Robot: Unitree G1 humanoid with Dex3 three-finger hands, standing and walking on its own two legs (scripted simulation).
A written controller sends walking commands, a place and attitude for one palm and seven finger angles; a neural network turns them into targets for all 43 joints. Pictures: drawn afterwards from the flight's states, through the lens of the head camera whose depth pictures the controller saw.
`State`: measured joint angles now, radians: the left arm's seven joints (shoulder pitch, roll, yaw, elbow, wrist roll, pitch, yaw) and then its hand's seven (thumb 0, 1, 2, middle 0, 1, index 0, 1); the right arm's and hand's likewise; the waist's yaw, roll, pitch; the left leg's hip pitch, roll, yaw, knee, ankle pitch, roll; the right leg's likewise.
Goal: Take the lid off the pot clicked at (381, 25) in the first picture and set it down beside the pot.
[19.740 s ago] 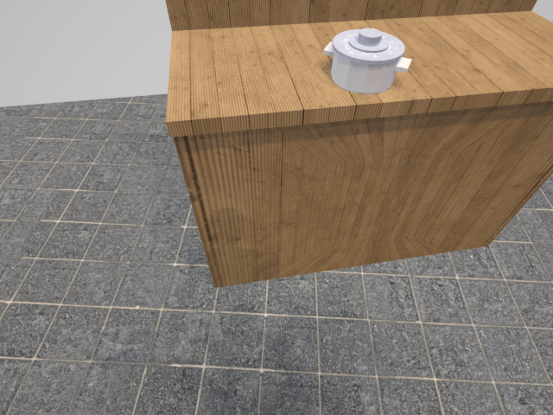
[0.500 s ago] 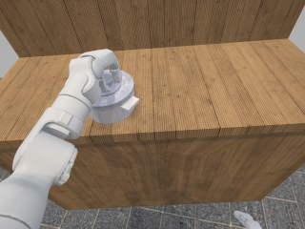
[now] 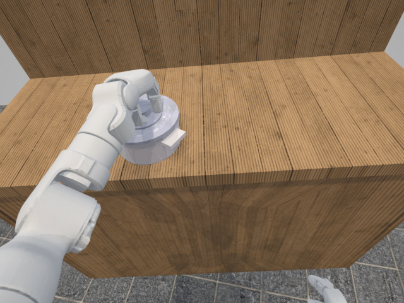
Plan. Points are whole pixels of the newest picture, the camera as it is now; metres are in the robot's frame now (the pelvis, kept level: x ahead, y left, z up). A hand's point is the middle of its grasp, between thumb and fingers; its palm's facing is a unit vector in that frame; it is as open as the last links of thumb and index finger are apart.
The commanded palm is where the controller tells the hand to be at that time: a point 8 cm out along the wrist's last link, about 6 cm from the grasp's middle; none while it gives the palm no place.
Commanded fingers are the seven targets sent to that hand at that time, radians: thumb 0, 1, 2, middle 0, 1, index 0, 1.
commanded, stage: lift the lid straight up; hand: left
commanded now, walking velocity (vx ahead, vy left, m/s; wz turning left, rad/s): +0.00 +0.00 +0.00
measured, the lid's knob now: (139, 109) +0.48 +0.15 +0.15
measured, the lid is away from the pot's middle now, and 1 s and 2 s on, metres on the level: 0.00 0.01 0.02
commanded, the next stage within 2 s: move the lid sideways beside the pot in 1.94 s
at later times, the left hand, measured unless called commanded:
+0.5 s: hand (138, 101) +0.45 +0.13 +0.19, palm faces -0.33 -0.10 -0.94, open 6.0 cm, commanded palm +0.43 +0.14 +0.28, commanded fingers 0.00 0.59 1.10 -0.68 -0.94 -0.95 -1.08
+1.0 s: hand (130, 81) +0.45 +0.14 +0.24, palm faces -0.28 -0.10 -0.95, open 5.7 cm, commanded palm +0.44 +0.14 +0.32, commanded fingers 0.00 0.59 1.10 -0.68 -0.94 -0.95 -1.08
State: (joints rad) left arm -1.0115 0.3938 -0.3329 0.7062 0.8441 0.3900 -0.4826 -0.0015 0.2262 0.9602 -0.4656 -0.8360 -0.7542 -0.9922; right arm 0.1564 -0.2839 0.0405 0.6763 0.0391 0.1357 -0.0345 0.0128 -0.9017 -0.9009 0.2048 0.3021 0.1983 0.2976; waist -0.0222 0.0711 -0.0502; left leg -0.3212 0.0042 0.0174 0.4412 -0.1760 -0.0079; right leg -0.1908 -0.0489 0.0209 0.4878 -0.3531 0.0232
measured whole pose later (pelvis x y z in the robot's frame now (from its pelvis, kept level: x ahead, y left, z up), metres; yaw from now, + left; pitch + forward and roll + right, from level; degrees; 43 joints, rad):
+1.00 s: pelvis -0.01 +0.00 +0.00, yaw +0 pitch +3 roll +1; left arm -1.25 0.42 -0.31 0.90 0.86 0.36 -0.55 -0.01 0.25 0.94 -0.47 -0.80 -0.91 -1.06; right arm 0.18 -0.28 0.04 0.71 0.03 0.04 -0.06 0.01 -0.90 -0.90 0.21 0.30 0.20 0.30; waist -0.03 0.06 -0.05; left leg -0.32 0.00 0.02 0.41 -0.15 -0.01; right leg -0.20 -0.05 0.03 0.48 -0.34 0.03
